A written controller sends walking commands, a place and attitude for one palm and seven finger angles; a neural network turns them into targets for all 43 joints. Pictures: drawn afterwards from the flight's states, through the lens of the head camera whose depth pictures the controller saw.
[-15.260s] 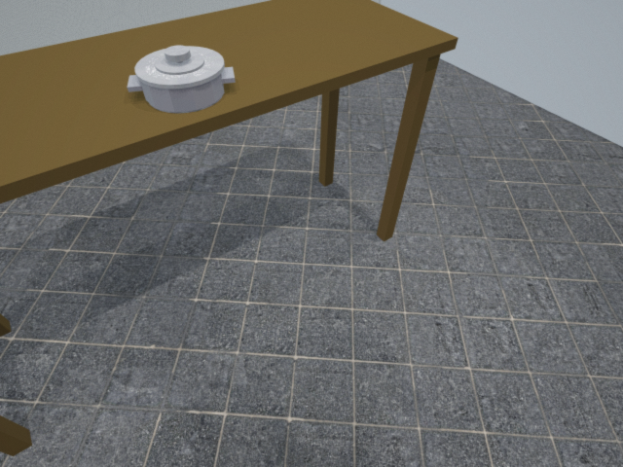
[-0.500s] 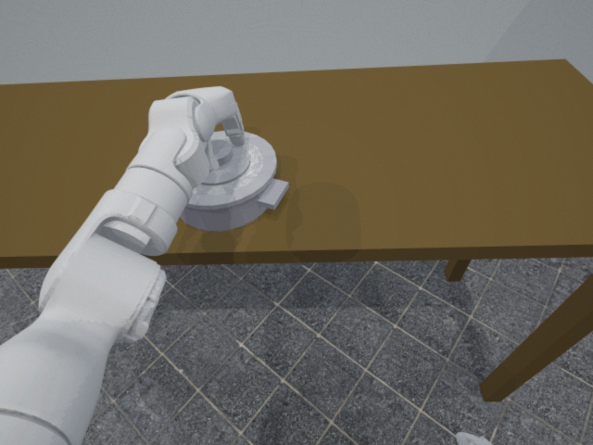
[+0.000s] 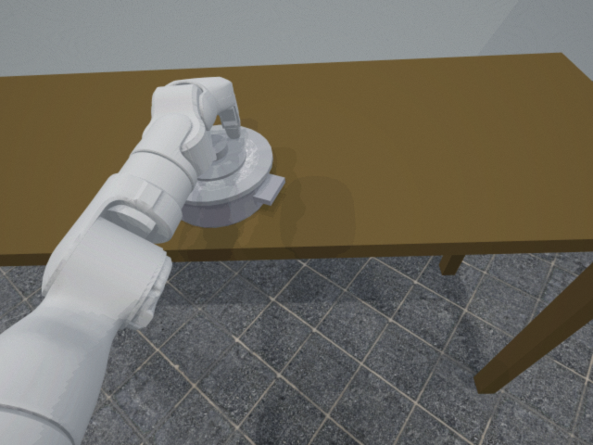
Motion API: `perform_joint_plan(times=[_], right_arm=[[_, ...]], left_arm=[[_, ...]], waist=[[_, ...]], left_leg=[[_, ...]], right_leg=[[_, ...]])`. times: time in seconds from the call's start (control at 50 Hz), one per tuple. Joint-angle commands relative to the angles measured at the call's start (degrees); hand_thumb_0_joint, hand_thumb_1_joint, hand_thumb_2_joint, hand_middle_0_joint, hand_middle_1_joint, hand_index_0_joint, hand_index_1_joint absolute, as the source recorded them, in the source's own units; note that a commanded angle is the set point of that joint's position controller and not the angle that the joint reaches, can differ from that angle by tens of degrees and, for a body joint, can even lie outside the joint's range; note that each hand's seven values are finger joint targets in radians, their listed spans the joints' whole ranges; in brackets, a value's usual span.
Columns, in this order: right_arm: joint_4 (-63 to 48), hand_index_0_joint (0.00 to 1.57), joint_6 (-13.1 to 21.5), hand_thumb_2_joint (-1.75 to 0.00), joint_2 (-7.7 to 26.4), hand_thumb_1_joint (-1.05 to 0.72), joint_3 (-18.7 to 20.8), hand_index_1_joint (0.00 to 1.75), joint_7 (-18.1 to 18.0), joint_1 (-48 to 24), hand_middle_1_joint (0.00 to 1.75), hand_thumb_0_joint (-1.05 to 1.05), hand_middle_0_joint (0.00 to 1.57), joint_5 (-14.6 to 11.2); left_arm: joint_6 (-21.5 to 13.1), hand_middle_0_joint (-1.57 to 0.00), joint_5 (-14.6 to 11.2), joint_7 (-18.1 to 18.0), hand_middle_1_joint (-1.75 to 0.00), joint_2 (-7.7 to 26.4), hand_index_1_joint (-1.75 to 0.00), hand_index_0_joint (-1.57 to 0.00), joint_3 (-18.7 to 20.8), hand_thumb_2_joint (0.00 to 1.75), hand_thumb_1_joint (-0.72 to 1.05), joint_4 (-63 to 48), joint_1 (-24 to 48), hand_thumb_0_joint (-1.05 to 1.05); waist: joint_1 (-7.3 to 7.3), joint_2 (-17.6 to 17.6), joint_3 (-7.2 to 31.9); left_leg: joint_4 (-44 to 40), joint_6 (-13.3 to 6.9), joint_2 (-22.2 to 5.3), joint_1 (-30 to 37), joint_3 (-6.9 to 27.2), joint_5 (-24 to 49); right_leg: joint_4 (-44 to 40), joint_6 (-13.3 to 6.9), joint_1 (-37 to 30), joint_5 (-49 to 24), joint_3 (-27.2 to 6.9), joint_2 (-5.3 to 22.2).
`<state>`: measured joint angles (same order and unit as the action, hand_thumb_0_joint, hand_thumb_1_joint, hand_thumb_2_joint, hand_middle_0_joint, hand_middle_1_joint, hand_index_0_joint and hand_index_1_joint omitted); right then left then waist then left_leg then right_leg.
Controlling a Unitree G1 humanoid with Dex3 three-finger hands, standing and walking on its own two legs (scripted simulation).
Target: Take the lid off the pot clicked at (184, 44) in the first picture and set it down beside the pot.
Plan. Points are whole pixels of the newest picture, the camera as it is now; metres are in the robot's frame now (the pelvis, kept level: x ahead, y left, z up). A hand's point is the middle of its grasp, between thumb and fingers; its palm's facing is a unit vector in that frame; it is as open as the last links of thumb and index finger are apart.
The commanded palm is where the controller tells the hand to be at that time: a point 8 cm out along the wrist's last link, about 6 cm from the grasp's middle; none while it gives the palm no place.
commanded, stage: lower the open fingers around the knob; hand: left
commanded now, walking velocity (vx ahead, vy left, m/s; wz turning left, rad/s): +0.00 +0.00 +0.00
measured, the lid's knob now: (210, 147) +0.49 +0.12 +0.16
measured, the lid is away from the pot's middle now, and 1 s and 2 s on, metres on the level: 0.00 0.00 0.00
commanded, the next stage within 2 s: raise the hand to come down again in 0.62 s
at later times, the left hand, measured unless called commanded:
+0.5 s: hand (208, 138) +0.47 +0.11 +0.19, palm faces -0.37 -0.03 -0.93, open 9.9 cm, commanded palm +0.46 +0.11 +0.22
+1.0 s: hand (212, 139) +0.48 +0.11 +0.18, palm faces -0.29 -0.02 -0.96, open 10.0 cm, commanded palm +0.46 +0.12 +0.24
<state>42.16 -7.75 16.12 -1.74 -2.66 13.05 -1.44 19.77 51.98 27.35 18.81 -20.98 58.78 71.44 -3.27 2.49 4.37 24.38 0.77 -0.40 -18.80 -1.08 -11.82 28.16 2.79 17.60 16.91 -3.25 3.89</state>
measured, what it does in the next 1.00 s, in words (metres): stands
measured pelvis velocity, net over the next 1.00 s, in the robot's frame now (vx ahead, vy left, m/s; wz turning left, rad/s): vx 0.00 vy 0.00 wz -0.01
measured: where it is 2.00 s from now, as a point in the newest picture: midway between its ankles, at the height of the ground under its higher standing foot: outside the picture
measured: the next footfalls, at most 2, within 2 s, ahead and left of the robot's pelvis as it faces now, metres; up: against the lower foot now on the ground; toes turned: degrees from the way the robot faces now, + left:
none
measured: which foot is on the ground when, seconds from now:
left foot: down 0.00-1.00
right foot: down 0.00-1.00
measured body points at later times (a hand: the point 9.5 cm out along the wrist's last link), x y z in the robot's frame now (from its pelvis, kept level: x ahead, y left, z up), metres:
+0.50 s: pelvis +0.00 +0.00 +0.00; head +0.03 -0.03 +0.45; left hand +0.49 +0.11 +0.24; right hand +0.09 -0.26 -0.14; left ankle +0.00 +0.14 -0.74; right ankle -0.03 -0.15 -0.74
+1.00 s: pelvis +0.00 +0.00 +0.00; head +0.03 -0.03 +0.45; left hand +0.49 +0.11 +0.23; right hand +0.10 -0.25 -0.14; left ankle +0.00 +0.14 -0.74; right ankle -0.03 -0.15 -0.74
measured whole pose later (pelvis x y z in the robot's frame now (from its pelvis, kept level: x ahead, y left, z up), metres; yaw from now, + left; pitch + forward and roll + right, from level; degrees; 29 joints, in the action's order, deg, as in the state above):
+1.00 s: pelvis +0.00 +0.00 +0.00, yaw -1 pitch +6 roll +1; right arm 40.7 -7.3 15.2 -2.0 -3.0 12.8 -2.4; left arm 13.4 51.8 22.4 20.7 -18.2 53.4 66.4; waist -3.1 2.7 4.1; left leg 24.3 1.0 -0.9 -18.3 -1.6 -12.2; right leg 27.6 2.6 17.2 16.8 -3.8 3.4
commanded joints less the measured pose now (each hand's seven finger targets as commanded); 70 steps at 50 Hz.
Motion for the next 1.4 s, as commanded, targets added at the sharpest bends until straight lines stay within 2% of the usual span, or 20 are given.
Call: perform_joint_plan(times=[0.0,0.1,0.14,0.3,0.46,0.58,0.62,0.66,0.7,0.72,0.74,0.78,0.84,0.98,1.06,1.12,1.18,1.26,1.32,1.38], right_arm=[[-5.95,0.2,2.09,-0.9,6.93,-0.9,2.36,0.3,-0.48,-1.79,0.3,0.0,0.2,-0.07],[-5.22,0.2,1.89,-0.9,7.45,-0.9,2.45,0.3,-0.62,-0.72,0.3,0.0,0.2,0.01],[-6.3,0.2,1.94,-0.9,7.27,-0.9,2.58,0.3,-0.32,-1.4,0.3,0.0,0.2,0.2],[-5.18,0.2,1.54,-0.9,7.27,-0.9,2.39,0.3,-0.36,-1.2,0.3,0.0,0.2,-0.15],[-6.09,0.2,1.66,-0.9,7.26,-0.9,2.52,0.3,-0.39,-1.23,0.3,0.0,0.2,0.27],[-6.56,0.2,1.62,-0.9,7.03,-0.9,2.39,0.3,-0.37,-1.52,0.3,0.0,0.2,0.13],[-6.37,0.2,1.38,-0.9,7.22,-0.9,2.67,0.3,-0.19,-1.58,0.3,0.0,0.2,-0.1],[-6.31,0.2,1.36,-0.9,7.17,-0.9,2.38,0.3,-0.42,-1.51,0.3,0.0,0.2,-0.01],[-6.2,0.2,1.23,-0.9,7.01,-0.9,2.05,0.3,-0.51,-1.55,0.3,0.0,0.2,-0.36],[-7.51,0.2,1.55,-0.9,7.37,-0.9,2.73,0.3,-0.4,-0.97,0.3,0.0,0.2,-0.55],[-8.21,0.2,1.69,-0.9,6.93,-0.9,2.56,0.3,-0.52,-2.14,0.3,0.0,0.2,-0.15],[-8.57,0.2,1.08,-0.9,6.09,-0.9,2.54,0.3,-0.3,-2.24,0.3,0.0,0.2,-0.71],[-8.4,0.2,1.39,-0.9,5.88,-0.9,2.0,0.3,-0.8,-2.42,0.3,0.0,0.2,-0.97],[-7.55,0.2,2.92,-0.9,5.75,-0.9,1.73,0.3,-0.99,-3.17,0.3,0.0,0.2,-1.12],[-8.6,0.2,4.1,-0.9,5.41,-0.9,2.25,0.3,-0.94,-3.55,0.3,0.0,0.2,-0.68],[-7.43,0.2,3.05,-0.9,6.3,-0.9,2.16,0.3,-0.75,-3.28,0.3,0.0,0.2,-1.05],[-8.97,0.2,3.96,-0.9,5.43,-0.9,2.03,0.3,-0.8,-4.79,0.3,0.0,0.2,-0.89],[-8.56,0.2,3.59,-0.9,5.87,-0.9,1.89,0.3,-0.64,-4.83,0.3,0.0,0.2,-0.88],[-9.01,0.2,3.33,-0.9,5.8,-0.9,1.82,0.3,-0.52,-6.07,0.3,0.0,0.2,-1.34],[-9.5,0.2,3.82,-0.9,5.66,-0.9,1.59,0.3,-0.67,-6.34,0.3,0.0,0.2,-1.04]], left_arm=[[-0.53,-0.88,-1.04,-0.64,-0.08,5.14,-0.08,-0.88,1.95,1.68,-0.37,-6.72,27.5,0.0],[-0.12,-0.88,-0.86,-0.52,-0.08,6.28,-0.08,-0.88,2.67,1.68,-0.37,-3.66,26.9,0.0],[-0.89,-0.88,-0.83,-0.61,-0.08,7.24,-0.08,-0.88,3.43,1.68,-0.37,-8.1,27.53,0.0],[-0.04,-0.88,-1.4,-0.29,-0.08,3.85,-0.08,-0.88,1.07,1.68,-0.37,-4.45,27.13,0.0],[-0.53,-0.88,-0.86,-0.33,-0.08,7.56,-0.08,-0.88,3.97,1.68,-0.37,-6.26,26.98,0.0],[-0.53,-0.88,-1.34,-0.01,-0.08,7.98,-0.08,-0.88,4.27,1.68,-0.37,-7.01,25.95,0.0],[-0.42,-0.88,-2.19,-0.02,-0.08,4.34,-0.08,-0.88,1.73,1.68,-0.37,-6.98,25.27,0.0],[-0.5,-0.88,-1.0,-0.29,-0.08,8.73,-0.08,-0.88,4.63,1.68,-0.37,-6.26,25.0,0.0],[-0.36,-0.88,-1.01,-0.27,-0.08,6.17,-0.08,-0.88,2.19,1.68,-0.37,-5.38,25.84,0.0],[-4.66,-0.86,-0.53,-2.07,-0.1,7.76,-0.1,-0.86,3.54,1.66,-0.37,-13.07,23.77,0.0],[-6.67,-0.85,0.64,-3.4,-0.13,9.9,-0.13,-0.85,5.1,1.63,-0.36,-15.23,24.48,0.0],[-7.24,-0.82,0.55,-4.48,-0.17,7.72,-0.17,-0.82,3.79,1.58,-0.34,-14.77,21.14,0.0],[-7.04,-0.79,0.4,-6.67,-0.22,14.2,-0.22,-0.79,7.76,1.51,-0.31,-16.22,27.49,0.0],[-5.83,-0.73,0.65,-6.84,-0.3,12.77,-0.3,-0.73,6.59,1.37,-0.26,-14.0,26.19,0.0],[-7.23,-0.71,0.88,-6.97,-0.32,15.87,-0.32,-0.71,9.32,1.29,-0.24,-20.51,26.68,0.0],[-5.39,-0.7,-0.02,-6.27,-0.32,13.74,-0.32,-0.7,8.03,1.24,-0.22,-14.61,22.4,0.0],[-6.34,-0.69,0.31,-6.12,-0.32,14.71,-0.32,-0.69,8.14,1.19,-0.2,-22.03,26.3,0.0],[-4.94,-0.71,0.46,-5.61,-0.28,17.76,-0.28,-0.71,10.67,1.18,-0.2,-20.57,23.12,0.0],[-4.49,-0.73,-0.72,-5.02,-0.22,13.16,-0.22,-0.73,6.48,1.19,-0.2,-23.04,24.57,0.0],[-4.19,-0.77,0.28,-4.98,-0.16,17.79,-0.16,-0.77,10.12,1.2,-0.21,-24.11,23.84,0.0]], waist=[[-2.24,-8.97,15.36],[-2.67,-9.96,13.89],[-1.73,-8.15,19.34],[-2.98,-8.72,12.26],[-1.96,-9.49,18.3],[-1.61,-9.0,16.91],[-2.13,-7.46,14.75],[-1.56,-9.52,15.69],[-2.24,-9.18,13.83],[-2.83,-10.65,12.33],[-1.72,-8.37,17.64],[-1.13,-6.22,17.45],[-0.61,-4.95,20.5],[-0.49,-6.75,18.95],[0.66,-5.11,25.67],[0.45,-7.7,17.88],[0.83,-5.99,23.91],[1.4,-7.51,21.96],[0.99,-6.58,20.16],[1.86,-6.03,23.02]], left_leg=[[-0.23,-4.27,4.92,12.7,-2.65,9.99],[0.3,-4.37,4.97,11.4,-2.97,9.73],[0.81,-4.3,4.8,13.38,-2.57,12.93],[0.25,-4.2,4.87,11.39,-2.64,8.72],[1.31,-4.46,4.83,12.21,-2.68,11.74],[1.42,-4.49,4.95,12.16,-2.78,12.37],[1.34,-4.33,4.88,12.1,-2.79,11.77],[1.06,-4.4,4.74,11.75,-2.77,11.29],[0.83,-4.32,4.9,10.99,-2.86,10.13],[1.6,-4.06,3.65,10.92,-2.89,11.88],[1.66,-3.92,3.63,12.1,-3.06,12.92],[1.31,-3.86,3.41,12.79,-3.27,13.51],[0.18,-3.96,3.58,13.2,-3.03,13.11],[-0.17,-4.21,3.62,13.85,-3.11,15.83],[0.82,-4.44,3.48,17.57,-2.65,22.35],[-0.27,-4.24,3.58,14.2,-3.5,18.59],[0.64,-4.58,3.69,17.6,-3.1,23.71],[0.73,-4.59,3.73,16.74,-3.51,23.79],[0.29,-4.39,3.84,16.71,-3.47,22.7],[0.7,-4.46,3.89,17.67,-3.18,24.69]], right_leg=[[-3.41,-3.96,1.12,-18.94,6.34,-6.51],[-3.37,-3.85,1.67,-19.56,6.31,-6.61],[-2.36,-4.02,-0.84,-21.53,5.93,-6.26],[-3.4,-4.03,3.45,-17.86,6.71,-6.78],[-2.0,-4.02,-0.24,-21.09,6.21,-6.33],[-2.18,-3.99,-0.09,-21.63,6.27,-6.35],[-2.65,-4.19,1.66,-20.75,6.61,-6.46],[-2.52,-4.05,0.33,-20.39,6.36,-6.4],[-2.79,-4.05,1.66,-19.28,6.61,-6.57],[-3.33,-4.19,2.41,-19.36,6.37,-6.59],[-2.1,-4.26,-0.19,-19.57,5.58,-6.3],[-2.25,-4.4,-0.21,-19.15,5.87,-6.16],[-2.74,-4.4,-3.16,-19.23,5.34,-6.04],[-3.66,-4.14,-3.51,-21.8,5.42,-6.09],[-2.68,-4.1,-6.77,-26.36,4.88,-5.81],[-4.21,-4.05,-4.63,-24.73,5.52,-6.06],[-3.08,-3.92,-7.05,-27.98,4.77,-5.73],[-3.54,-3.76,-7.75,-29.14,4.75,-5.66],[-4.04,-3.89,-6.27,-27.76,5.19,-5.68],[-3.43,-3.79,-8.39,-29.19,4.59,-5.47]])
